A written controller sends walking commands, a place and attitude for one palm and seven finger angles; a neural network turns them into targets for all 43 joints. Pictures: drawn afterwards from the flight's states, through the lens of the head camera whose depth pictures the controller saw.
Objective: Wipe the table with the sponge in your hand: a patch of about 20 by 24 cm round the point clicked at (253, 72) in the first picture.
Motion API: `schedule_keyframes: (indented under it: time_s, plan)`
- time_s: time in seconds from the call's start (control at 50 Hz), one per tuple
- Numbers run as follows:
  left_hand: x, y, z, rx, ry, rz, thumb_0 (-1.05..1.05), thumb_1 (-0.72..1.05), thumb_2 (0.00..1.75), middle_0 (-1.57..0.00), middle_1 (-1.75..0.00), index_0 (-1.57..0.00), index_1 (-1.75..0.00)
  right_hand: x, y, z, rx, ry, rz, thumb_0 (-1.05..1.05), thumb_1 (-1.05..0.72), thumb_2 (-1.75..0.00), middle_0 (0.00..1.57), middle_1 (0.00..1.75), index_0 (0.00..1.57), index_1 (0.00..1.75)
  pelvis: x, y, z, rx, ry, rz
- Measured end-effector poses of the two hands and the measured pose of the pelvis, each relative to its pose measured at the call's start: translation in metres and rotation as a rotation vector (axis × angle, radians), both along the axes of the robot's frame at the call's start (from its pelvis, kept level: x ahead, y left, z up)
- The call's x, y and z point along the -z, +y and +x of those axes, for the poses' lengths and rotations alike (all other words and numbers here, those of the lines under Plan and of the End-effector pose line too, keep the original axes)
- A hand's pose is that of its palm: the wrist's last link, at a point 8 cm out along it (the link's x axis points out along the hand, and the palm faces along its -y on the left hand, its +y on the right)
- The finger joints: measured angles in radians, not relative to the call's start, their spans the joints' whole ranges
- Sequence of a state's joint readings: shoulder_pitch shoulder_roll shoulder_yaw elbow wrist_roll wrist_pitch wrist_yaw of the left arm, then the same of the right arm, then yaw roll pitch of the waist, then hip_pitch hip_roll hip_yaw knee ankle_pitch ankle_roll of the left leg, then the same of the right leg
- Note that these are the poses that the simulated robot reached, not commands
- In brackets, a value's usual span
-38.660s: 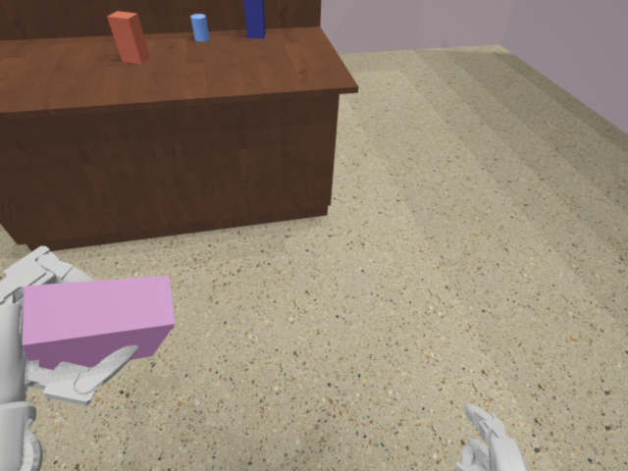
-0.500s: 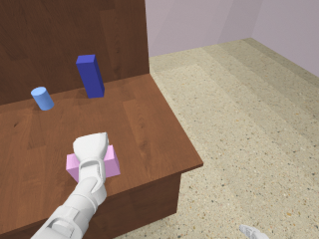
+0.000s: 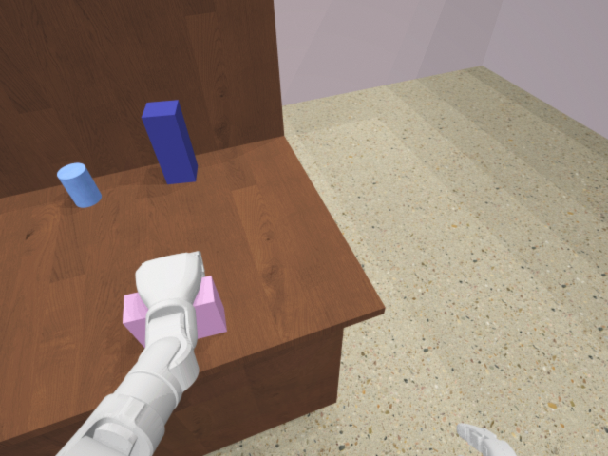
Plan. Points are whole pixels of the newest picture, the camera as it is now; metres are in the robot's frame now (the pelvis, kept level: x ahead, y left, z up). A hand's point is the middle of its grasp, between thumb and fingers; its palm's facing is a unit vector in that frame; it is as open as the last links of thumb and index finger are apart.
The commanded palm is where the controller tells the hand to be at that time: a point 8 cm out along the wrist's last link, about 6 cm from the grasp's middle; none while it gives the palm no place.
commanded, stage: wipe back along the middle lane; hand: left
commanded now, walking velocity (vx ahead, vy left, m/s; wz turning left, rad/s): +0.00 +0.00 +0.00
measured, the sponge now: (182, 319) +0.33 +0.23 -0.05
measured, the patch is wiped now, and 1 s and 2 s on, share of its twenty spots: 0.80 0.80 0.90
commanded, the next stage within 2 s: slide across to the third lane in 0.36 s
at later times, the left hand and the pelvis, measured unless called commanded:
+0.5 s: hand (181, 301) +0.34 +0.22 +0.00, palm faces -0.05 +0.00 -1.00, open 9.1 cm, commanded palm +0.30 +0.19 +0.03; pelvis -0.01 +0.00 +0.00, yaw +0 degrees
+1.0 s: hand (208, 303) +0.33 +0.17 +0.00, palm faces -0.06 +0.00 -1.00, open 9.1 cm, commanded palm +0.31 +0.14 +0.04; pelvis -0.02 +0.00 +0.00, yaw +1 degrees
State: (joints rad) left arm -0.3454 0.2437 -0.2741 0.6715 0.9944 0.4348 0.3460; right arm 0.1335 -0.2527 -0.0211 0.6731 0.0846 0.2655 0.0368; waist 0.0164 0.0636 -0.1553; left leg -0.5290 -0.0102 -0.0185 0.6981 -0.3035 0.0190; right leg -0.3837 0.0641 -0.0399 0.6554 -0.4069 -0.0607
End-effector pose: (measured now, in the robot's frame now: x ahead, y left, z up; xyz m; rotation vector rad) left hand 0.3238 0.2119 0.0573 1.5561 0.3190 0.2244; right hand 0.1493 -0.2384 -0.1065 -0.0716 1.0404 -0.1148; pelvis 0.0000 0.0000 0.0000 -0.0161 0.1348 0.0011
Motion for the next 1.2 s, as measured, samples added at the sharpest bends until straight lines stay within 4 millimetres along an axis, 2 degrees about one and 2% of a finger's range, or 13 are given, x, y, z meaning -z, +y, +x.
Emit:
schedule_keyframes:
  time_s: [0.62,0.96,1.08,1.2]
  plan:
    - [-0.001,-0.006,-0.004,0.01,-0.001,0.01,0.02,-0.44,1.07,-0.8,-1.51,-0.81,-1.54,0.005,0.009,-0.011,-0.003,0.014,0.013,0.01,-0.9,-0.9,0.19,0.3,0.2,0.3,0.003,0.005,-0.011,-0.009,-0.003,-0.007]
    - [-0.003,-0.041,-0.007,0.082,0.001,0.003,0.03,-0.46,1.07,-0.83,-1.48,-0.84,-1.51,0.003,0.02,-0.004,-0.042,-0.019,0.052,0.01,-0.91,-0.9,0.19,0.3,0.2,0.3,0.002,0.004,-0.02,-0.023,-0.029,-0.004]
    - [-0.003,-0.05,-0.004,0.079,0.0,0.01,0.03,-0.47,1.07,-0.84,-1.47,-0.85,-1.5,0.008,0.019,-0.013,-0.045,0.004,0.057,0.01,-0.91,-0.9,0.19,0.3,0.2,0.3,0.003,0.0,-0.026,-0.028,-0.024,-0.003]
    - [-0.004,-0.064,0.003,0.086,0.006,0.009,0.03,-0.47,1.07,-0.84,-1.47,-0.85,-1.49,0.015,0.011,-0.031,-0.029,0.042,0.052,0.01,-0.91,-0.9,0.19,0.3,0.2,0.3,0.004,-0.004,-0.031,-0.032,-0.017,-0.003]
